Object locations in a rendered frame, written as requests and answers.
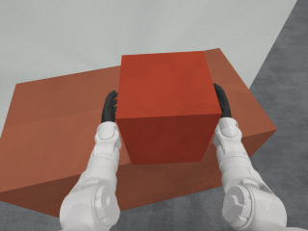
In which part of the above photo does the right robot hand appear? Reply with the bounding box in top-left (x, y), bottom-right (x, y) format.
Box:
top-left (213, 83), bottom-right (232, 118)

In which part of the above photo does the left robot hand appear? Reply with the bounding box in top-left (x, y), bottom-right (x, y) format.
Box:
top-left (101, 90), bottom-right (118, 123)

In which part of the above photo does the carton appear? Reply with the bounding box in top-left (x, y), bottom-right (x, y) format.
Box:
top-left (115, 51), bottom-right (222, 166)

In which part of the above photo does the robot right upper arm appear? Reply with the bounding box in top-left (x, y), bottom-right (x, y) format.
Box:
top-left (221, 184), bottom-right (308, 231)

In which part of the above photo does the robot left upper arm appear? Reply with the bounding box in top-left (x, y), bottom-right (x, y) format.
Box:
top-left (59, 184), bottom-right (120, 231)

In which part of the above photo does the right robot forearm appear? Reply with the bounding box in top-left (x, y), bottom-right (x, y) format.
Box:
top-left (213, 117), bottom-right (275, 195)

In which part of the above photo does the pedestal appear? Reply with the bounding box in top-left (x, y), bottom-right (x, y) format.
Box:
top-left (0, 48), bottom-right (277, 218)

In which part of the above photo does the left robot forearm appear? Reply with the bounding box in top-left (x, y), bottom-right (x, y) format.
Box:
top-left (60, 121), bottom-right (121, 223)

